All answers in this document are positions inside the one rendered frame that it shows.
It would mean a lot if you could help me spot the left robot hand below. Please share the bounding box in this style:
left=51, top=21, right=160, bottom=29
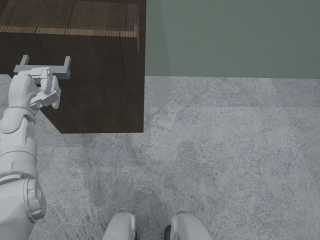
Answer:
left=8, top=67, right=61, bottom=116

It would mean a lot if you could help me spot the robot left upper arm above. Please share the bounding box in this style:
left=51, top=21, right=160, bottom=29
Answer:
left=0, top=178, right=47, bottom=240

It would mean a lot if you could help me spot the left robot forearm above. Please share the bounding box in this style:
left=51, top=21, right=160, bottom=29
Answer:
left=0, top=107, right=38, bottom=185

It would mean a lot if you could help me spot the robot right shin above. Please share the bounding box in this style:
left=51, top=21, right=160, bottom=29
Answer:
left=170, top=209, right=188, bottom=240

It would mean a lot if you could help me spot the handle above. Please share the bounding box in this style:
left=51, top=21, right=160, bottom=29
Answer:
left=13, top=55, right=71, bottom=80

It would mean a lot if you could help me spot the drawer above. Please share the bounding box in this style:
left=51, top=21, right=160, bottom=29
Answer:
left=0, top=0, right=138, bottom=77

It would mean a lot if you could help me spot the left robot thigh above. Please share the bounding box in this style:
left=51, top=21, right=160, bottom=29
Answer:
left=102, top=212, right=136, bottom=240

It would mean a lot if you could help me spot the cabinet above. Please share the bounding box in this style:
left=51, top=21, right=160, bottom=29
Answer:
left=9, top=0, right=147, bottom=134

